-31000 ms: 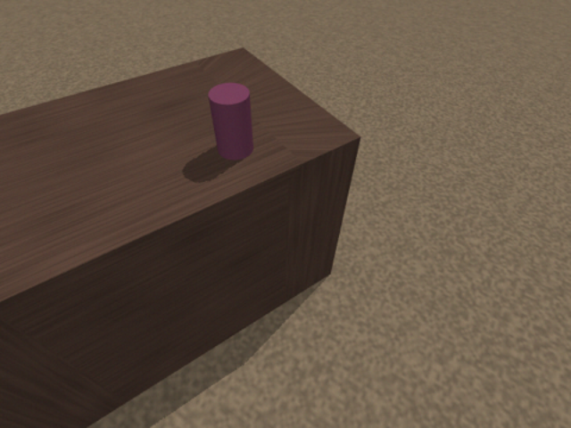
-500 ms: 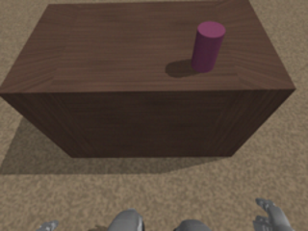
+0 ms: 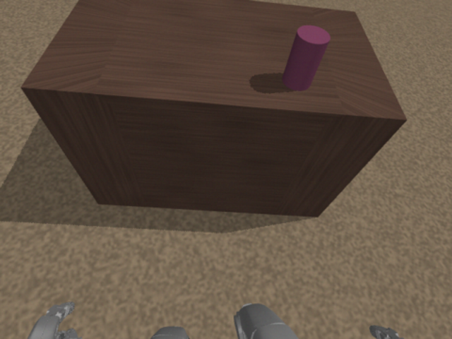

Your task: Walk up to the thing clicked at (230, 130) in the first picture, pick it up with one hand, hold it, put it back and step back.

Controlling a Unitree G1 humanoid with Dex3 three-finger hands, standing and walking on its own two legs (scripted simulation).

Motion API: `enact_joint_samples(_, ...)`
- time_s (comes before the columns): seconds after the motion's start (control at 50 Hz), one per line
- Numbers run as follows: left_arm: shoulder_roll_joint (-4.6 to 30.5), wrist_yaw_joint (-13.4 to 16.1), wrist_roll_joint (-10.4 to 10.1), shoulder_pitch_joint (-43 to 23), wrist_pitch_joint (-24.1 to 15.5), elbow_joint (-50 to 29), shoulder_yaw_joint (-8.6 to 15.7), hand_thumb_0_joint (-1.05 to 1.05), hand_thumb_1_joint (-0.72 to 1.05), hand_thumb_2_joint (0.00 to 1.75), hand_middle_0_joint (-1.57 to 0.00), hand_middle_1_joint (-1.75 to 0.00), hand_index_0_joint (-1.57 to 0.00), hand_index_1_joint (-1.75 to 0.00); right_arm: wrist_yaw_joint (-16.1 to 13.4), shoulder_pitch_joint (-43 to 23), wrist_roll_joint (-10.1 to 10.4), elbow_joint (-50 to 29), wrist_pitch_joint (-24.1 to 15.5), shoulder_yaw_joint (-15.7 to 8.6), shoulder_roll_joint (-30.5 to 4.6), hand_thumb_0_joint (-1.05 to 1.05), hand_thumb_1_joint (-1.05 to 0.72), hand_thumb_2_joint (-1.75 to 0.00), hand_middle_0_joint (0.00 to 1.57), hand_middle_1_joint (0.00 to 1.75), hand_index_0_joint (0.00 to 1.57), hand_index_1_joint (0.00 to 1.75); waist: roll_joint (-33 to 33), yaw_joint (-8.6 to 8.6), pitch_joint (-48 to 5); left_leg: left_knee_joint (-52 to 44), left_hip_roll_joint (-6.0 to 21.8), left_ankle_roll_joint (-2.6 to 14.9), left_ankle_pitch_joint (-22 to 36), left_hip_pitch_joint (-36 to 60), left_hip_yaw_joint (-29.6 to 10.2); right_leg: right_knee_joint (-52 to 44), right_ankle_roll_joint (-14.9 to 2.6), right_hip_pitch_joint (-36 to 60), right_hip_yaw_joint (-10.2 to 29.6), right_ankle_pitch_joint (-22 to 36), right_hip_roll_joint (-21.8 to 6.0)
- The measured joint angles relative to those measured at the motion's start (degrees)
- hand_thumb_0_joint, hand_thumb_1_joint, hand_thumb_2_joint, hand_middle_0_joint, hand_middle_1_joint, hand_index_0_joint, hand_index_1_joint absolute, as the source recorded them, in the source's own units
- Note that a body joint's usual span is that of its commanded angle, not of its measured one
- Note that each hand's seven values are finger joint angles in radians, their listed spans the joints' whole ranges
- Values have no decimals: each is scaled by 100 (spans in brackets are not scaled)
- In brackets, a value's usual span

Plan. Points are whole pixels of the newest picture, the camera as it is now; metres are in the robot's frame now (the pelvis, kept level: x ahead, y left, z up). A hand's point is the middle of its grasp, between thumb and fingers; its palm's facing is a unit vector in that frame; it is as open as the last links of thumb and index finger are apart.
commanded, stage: step back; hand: right
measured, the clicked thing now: (304, 59) +0.80 -0.22 +0.01
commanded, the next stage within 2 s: stand in 1.92 s
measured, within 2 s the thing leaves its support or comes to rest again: neither
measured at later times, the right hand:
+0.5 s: hand out of the picture -0.09 -0.31 -0.17, palm faces -0.05 +0.92 -0.40, open 7.4 cm
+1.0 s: hand out of the picture -0.20 -0.35 -0.15, palm faces +0.01 +0.91 -0.42, open 7.4 cm
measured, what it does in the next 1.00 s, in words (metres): walks backwards: right foot, then left foot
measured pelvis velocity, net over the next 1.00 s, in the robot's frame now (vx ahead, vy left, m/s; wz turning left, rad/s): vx -0.32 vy -0.07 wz -0.05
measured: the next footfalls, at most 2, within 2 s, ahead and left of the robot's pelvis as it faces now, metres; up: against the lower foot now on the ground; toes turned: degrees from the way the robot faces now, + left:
right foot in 0.22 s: -0.07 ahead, -0.15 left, +0.00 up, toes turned +0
left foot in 0.56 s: -0.17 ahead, +0.09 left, +0.00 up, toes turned +0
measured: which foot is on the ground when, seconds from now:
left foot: down 0.00-0.26, up 0.28-0.54, down 0.56-0.94, up 0.96-1.00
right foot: up 0.00-0.20, down 0.22-0.60, up 0.62-0.90, down 0.92-1.00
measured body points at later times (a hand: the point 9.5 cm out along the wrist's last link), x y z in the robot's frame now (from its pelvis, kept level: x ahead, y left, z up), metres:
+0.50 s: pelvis -0.16 -0.03 -0.01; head -0.11 -0.05 +0.44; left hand -0.05 +0.29 -0.11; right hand -0.08 -0.35 -0.14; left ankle -0.19 +0.10 -0.69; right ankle -0.11 -0.15 -0.74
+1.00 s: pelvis -0.32 -0.07 -0.01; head -0.30 -0.07 +0.43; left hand -0.26 +0.25 -0.13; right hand -0.20 -0.39 -0.12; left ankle -0.23 +0.08 -0.72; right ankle -0.34 -0.19 -0.74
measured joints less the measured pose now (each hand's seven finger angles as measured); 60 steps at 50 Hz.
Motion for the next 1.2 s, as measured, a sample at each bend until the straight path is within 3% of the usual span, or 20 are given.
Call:
enact_joint_samples(0.06, 31, 9, 32, 118, -28, 32, 38, 0, 91, 90, -20, -30, -21, -30, -27, -126, 29, -134, -28, -35, -42, 1, -90, -90, 20, 30, 21, 31, -1, 43, 66, -5, 79, -12, 159, -156, 57, -289, 155, 335, -28, -39, -111)
enact_joint_samples(0.14, 75, -6, 51, 219, -48, 120, 21, 0, 91, 90, -20, -30, -21, -30, -33, -370, 36, -347, -35, -51, -116, 1, -90, -90, 20, 30, 21, 31, -5, 92, 187, 203, 171, -52, 274, -450, 221, -1492, 250, 847, -237, -18, -409)
enact_joint_samples(0.2, 54, -47, 63, 251, -93, 219, -12, 0, 91, 90, -20, -30, -20, -30, -2, -505, 44, -460, 18, -49, -217, 1, -90, -90, 20, 30, 21, 31, 67, 113, 202, 504, 239, -136, 306, -747, 314, -2683, 173, 1294, -531, 319, -598)
enact_joint_samples(0.26, -203, -85, 125, 238, -150, 356, -57, 0, 91, 90, -20, -30, -20, -30, 4, -593, 106, -394, 137, -104, -408, 1, -90, -90, 20, 30, 21, 31, 610, 19, 266, 810, 429, -142, 227, -961, -16, -3105, 24, 1469, -852, 707, -358)
enact_joint_samples(0.32, -238, -151, 168, 410, -124, 309, -117, 0, 91, 90, -20, -30, -21, -30, -56, -421, 164, -241, 228, -120, -317, 1, -90, -90, 20, 30, 21, 30, 432, 155, 4, 2016, -196, -143, -1145, -1300, -308, -3009, -73, 1212, -720, 804, -597)
enact_joint_samples(0.36, -254, -123, 167, 444, -96, 293, -114, 0, 90, 90, -20, -31, -21, -30, -38, -266, 202, -189, 202, -84, -306, 1, -90, -90, 20, 30, 21, 30, 325, 185, -94, 2763, -519, -136, -1255, -1353, -441, -3188, -73, 1149, -653, 999, -758)
enact_joint_samples(0.42, -267, -77, 181, 358, -95, 196, -77, 0, 90, 90, -21, -31, -21, -30, -61, -31, 204, -139, 125, -49, -345, 1, -90, -90, 20, 30, 21, 30, 345, 128, -191, 3174, -672, -195, -1229, -1210, -554, -3363, -50, 958, -739, 1252, -854)
enact_joint_samples(0.52, -155, 13, 202, 1, -115, -157, -41, 0, 90, 90, -21, -31, -21, -30, -112, 176, 140, -45, 63, -8, -291, 1, -90, -90, 20, 30, 21, 30, 371, 10, -35, 1845, -376, -274, -1405, -413, -286, -3199, -27, 556, -1056, 1451, -898)
enact_joint_samples(0.56, -76, 25, 163, -174, -85, -284, -41, 0, 90, 90, -20, -31, -21, -30, -98, 224, 105, -26, 19, 0, -229, 1, -90, -90, 20, 30, 21, 30, 296, -42, 56, 805, -255, -226, -959, -1, -94, -2937, 3, 342, -1189, 1436, -963)
enact_joint_samples(0.6, 56, 26, 120, -345, -32, -310, -13, 0, 90, 90, -20, -31, -21, -30, -85, 134, 57, 67, 0, -2, -29, 1, -90, -90, 20, 30, 21, 30, -137, 41, 285, 477, -478, -91, -492, 157, 119, -2644, 13, 202, -999, 1428, -1183)
enact_joint_samples(0.62, 65, 27, 95, -350, 1, -280, -3, 0, 90, 90, -20, -30, -21, -30, -56, 123, 29, 74, 8, 21, 33, 1, -90, -90, 20, 30, 21, 30, -251, 101, 304, 478, -499, -52, -451, 147, 209, -2460, -18, 115, -839, 1087, -1124)
enact_joint_samples(0.68, -57, -1, 76, -268, 124, -92, -55, 0, 91, 90, -20, -30, -20, -30, -10, 165, -17, 26, 9, 70, 14, 1, -90, -90, 20, 30, 21, 31, -1, -82, 154, 524, -217, 2, -326, -37, -13, -1097, -10, -110, -569, -97, -503)
enact_joint_samples(0.76, -58, -80, 25, -27, 109, -9, -44, 0, 91, 90, -20, -30, -21, -30, -54, 79, -37, -31, 7, 67, -23, 1, -90, -90, 20, 31, 21, 31, 35, 18, -88, 188, 37, -56, 56, -210, 13, 59, 5, -58, -170, -44, -131)
enact_joint_samples(0.82, -13, -93, 57, 138, 37, 82, -4, 0, 91, 90, -20, -30, -21, -30, -49, -86, -26, -152, -45, 12, -92, 1, -90, -90, 20, 31, 21, 31, -6, 85, -127, 157, 135, -105, 234, -410, 80, -571, 109, 449, -162, -15, -291)
enact_joint_samples(0.88, 31, -110, 62, 323, -91, 265, -34, 0, 91, 90, -20, -30, -21, -30, -13, -288, -33, -268, -57, -22, -188, 1, -90, -90, 20, 31, 21, 31, -23, 146, -156, 337, 231, -131, 272, -635, 230, -2077, 125, 1125, -395, -70, -609)
enact_joint_samples(0.92, -23, -100, 79, 406, -209, 493, -45, 0, 91, 90, -20, -30, -21, -30, 19, -428, -37, -293, -16, -46, -295, 1, -90, -90, 20, 30, 21, 31, 138, 154, -149, 632, 383, -166, 209, -809, 244, -3126, 71, 1574, -582, 342, -622)
enact_joint_samples(0.96, -220, -103, 149, 456, -286, 719, -73, 0, 91, 90, -20, -30, -21, -30, 8, -436, -12, -225, 54, -106, -410, 1, -90, -90, 20, 30, 21, 31, 568, 43, -114, 971, 486, -44, -230, -915, -150, -3265, 28, 1710, -812, 588, -371)
enact_joint_samples(1.02, -244, -136, 214, 734, -301, 836, -116, 0, 90, 90, -20, -30, -21, -30, 18, -175, 48, -6, 106, -94, -322, 1, -90, -90, 20, 30, 21, 30, 386, 253, -475, 1582, 10, -113, -1070, -1006, -360, -3154, -97, 1525, -631, 581, -561)
enact_joint_samples(1.08, -297, -109, 204, 780, -347, 923, -116, 1, 90, 90, -21, -31, -21, -30, 60, 62, 107, 166, 53, -83, -372, 1, -90, -90, 20, 30, 21, 30, 425, 198, -585, 1826, -197, -129, -925, -887, -493, -3345, -20, 1547, -711, 760, -706)
enact_joint_samples(1.2, -204, -128, 180, 622, -514, 780, -81, 0, 90, 90, -21, -31, -21, -30, 113, 374, 50, 521, -25, -53, -309, 1, -90, -90, 20, 30, 20, 30, 520, 146, -562, 821, -115, -208, -1065, -254, -229, -3322, 56, 1435, -1039, 774, -827)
